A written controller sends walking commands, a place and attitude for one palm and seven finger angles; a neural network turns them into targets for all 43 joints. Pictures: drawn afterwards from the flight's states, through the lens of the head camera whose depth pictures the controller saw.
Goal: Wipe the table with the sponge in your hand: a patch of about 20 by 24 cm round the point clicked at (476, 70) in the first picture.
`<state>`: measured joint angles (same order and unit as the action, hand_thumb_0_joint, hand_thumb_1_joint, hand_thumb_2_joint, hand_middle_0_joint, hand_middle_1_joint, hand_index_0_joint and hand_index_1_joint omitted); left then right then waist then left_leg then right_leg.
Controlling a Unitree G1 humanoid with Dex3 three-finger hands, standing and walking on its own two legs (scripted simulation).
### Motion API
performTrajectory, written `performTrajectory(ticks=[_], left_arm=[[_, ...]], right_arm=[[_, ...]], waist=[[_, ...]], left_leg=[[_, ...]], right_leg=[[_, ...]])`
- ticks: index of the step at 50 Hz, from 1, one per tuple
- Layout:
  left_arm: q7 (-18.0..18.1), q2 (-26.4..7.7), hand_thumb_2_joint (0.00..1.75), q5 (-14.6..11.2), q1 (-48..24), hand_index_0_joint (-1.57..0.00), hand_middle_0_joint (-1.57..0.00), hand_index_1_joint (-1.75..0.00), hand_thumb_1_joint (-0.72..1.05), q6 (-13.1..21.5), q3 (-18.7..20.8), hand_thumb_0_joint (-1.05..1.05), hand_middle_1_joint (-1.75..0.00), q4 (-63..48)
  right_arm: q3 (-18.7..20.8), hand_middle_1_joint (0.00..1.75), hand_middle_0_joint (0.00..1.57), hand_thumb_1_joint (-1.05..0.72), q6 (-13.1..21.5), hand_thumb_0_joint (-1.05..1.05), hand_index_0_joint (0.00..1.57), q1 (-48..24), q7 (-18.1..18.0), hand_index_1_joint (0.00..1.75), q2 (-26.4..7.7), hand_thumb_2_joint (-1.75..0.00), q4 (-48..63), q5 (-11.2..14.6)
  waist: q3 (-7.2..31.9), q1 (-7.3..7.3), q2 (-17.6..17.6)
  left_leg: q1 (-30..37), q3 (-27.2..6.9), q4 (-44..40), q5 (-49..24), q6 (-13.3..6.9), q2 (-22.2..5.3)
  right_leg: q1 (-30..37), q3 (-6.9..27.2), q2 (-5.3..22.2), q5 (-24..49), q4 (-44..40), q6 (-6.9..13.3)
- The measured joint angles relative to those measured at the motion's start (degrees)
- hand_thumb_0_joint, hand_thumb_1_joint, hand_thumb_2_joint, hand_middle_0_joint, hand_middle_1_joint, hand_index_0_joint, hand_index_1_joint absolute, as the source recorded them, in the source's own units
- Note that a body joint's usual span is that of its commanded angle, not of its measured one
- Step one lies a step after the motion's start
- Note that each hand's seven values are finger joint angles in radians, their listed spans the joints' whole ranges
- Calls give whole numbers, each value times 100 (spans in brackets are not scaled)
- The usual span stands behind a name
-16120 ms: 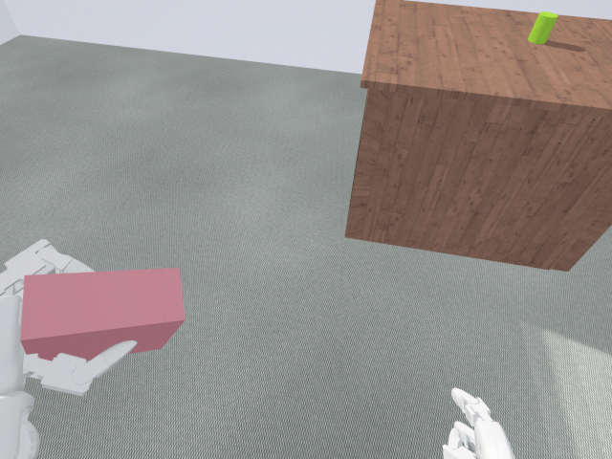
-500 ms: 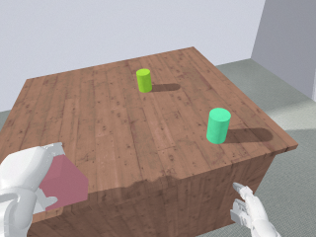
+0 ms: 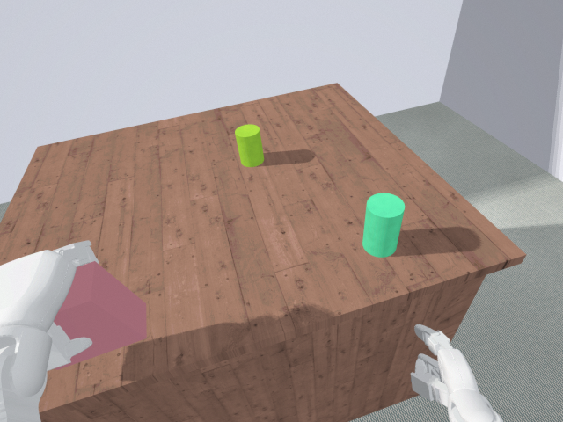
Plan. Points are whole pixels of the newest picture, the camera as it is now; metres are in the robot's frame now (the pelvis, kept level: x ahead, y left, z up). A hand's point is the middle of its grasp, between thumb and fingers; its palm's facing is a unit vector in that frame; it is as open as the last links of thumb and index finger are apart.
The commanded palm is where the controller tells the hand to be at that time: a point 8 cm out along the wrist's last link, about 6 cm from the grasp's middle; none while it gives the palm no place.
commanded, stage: move the sponge above the wiping area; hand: left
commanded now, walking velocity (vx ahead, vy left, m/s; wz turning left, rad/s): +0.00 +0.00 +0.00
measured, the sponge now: (85, 324) +0.18 +0.30 +0.10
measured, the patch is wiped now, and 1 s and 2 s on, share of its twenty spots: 0.00 0.00 0.15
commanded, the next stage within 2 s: lower the sponge onto the table in 0.10 s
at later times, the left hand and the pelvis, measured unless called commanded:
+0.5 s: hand (72, 296) +0.19 +0.30 +0.14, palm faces +0.13 -0.11 -0.99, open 9.3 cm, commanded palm +0.15 +0.29 +0.21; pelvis +0.01 +0.00 +0.00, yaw +0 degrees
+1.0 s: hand (75, 323) +0.17 +0.29 +0.12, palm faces +0.06 -0.12 -0.99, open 9.3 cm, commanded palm +0.14 +0.28 +0.19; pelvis +0.00 +0.00 +0.00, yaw +0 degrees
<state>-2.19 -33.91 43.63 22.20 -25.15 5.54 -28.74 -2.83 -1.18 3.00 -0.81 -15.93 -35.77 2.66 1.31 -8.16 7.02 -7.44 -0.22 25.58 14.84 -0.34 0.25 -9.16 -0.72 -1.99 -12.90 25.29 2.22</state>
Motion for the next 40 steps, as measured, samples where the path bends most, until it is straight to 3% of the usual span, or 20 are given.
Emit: performTrajectory(ticks=[6,11,15,19,22,25,30,33,37,40], left_arm=[[-120,189,105,285,-435,-81,-80,-139,-43,-35,-482,-1,-139,543],[-105,172,105,590,-927,-81,-81,-139,-43,363,-872,-1,-139,661],[66,44,105,556,-1017,-81,-81,-139,-43,488,-731,-1,-139,539],[151,-2,105,180,-774,-81,-81,-139,-43,241,-236,0,-139,332],[108,15,105,-14,-436,-81,-80,-139,-43,5,39,0,-139,185],[13,85,105,-88,-127,-81,-80,-140,-43,-152,50,0,-139,111],[-134,158,105,172,8,-81,-80,-139,-43,-104,-373,0,-139,126],[-96,146,105,439,-206,-81,-81,-139,-43,130,-643,-1,-139,244],[34,78,105,563,-398,-81,-81,-139,-43,426,-650,-1,-139,356],[129,36,105,506,-423,-81,-81,-139,-43,430,-492,0,-139,384]], right_arm=[[64,30,20,-91,112,2,20,44,-252,30,-108,-90,-44,6],[41,30,20,-91,228,2,20,24,-370,30,32,-90,-147,-68],[-15,30,20,-90,197,2,19,-9,-223,30,183,-90,-169,-78],[-48,30,20,-90,46,2,19,-24,-53,29,212,-90,-82,-37],[-63,30,20,-90,-47,2,19,-25,6,30,136,-90,-1,12],[-29,30,20,-90,-69,2,20,-2,-6,30,17,-90,51,33],[64,30,20,-90,49,2,22,121,-135,31,-116,-90,75,-8],[97,30,20,-91,102,2,22,145,-235,31,-99,-90,4,-57],[68,30,20,-91,111,2,20,80,-241,31,39,-90,-88,-81],[31,30,20,-91,89,2,20,47,-157,30,138,-90,-88,-65]], waist=[[-200,-172,-35],[-252,-162,-110],[-135,-37,-112],[-13,85,-40],[15,110,6],[-18,68,21],[-120,-99,-33],[-170,-170,-74],[-157,-149,-129],[-105,-72,-131]], left_leg=[[-32,-164,27,-42,-9,55],[66,-155,-56,-69,0,47],[149,-54,-141,-56,15,15],[142,34,-158,-23,18,-12],[71,49,-108,10,13,-23],[-9,6,-41,30,1,-6],[-42,-105,34,37,-17,36],[-2,-152,51,36,-12,38],[70,-115,12,26,1,15],[115,-68,-29,18,12,-1]], right_leg=[[46,-160,57,-2,-15,2],[124,-149,47,22,-74,25],[143,-46,13,21,-104,34],[95,43,-16,7,-94,20],[32,58,-27,-7,-69,10],[-18,15,-9,-30,-30,0],[5,-94,34,-65,9,-4],[79,-139,36,-59,-14,6],[128,-101,11,-33,-43,25],[144,-53,-5,-18,-63,27]])
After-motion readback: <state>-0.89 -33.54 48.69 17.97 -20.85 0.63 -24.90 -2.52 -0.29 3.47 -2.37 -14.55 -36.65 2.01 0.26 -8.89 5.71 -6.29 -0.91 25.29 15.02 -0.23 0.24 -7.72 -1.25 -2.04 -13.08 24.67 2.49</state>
